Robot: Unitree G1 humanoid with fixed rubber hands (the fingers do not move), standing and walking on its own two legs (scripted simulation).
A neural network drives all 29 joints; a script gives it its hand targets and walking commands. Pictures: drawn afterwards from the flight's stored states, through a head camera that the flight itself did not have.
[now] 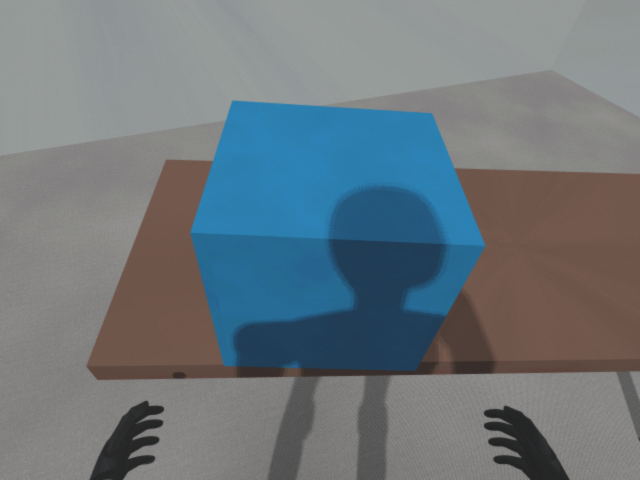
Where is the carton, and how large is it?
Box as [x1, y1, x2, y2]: [190, 101, 484, 370]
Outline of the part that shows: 232,101 190,232 223,364 239,366 415,370 484,247 484,243 432,114 420,112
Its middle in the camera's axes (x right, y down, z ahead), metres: +0.01 +0.00 +0.56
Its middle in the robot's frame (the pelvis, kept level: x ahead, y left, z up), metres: +0.44 +0.00 +0.06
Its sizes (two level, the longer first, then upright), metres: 0.286 0.261 0.279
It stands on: a table, 0.70 m high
